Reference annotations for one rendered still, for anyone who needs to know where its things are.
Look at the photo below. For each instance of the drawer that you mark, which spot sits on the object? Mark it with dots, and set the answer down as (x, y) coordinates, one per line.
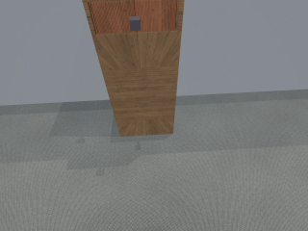
(113, 17)

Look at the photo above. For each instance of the cabinet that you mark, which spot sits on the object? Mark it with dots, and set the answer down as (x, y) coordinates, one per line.
(140, 71)

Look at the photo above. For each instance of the handle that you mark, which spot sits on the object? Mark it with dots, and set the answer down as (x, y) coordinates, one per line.
(135, 23)

